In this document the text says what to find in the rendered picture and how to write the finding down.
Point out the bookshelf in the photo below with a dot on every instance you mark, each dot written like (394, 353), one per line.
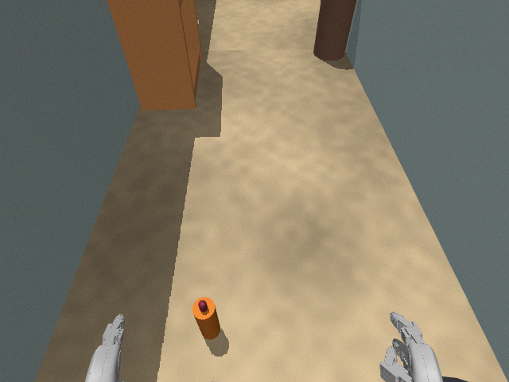
(161, 43)

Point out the right robot hand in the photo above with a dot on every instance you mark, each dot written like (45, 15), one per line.
(419, 360)

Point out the left robot hand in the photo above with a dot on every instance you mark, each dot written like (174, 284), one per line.
(105, 362)

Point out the bottle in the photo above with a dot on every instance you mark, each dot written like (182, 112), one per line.
(204, 311)

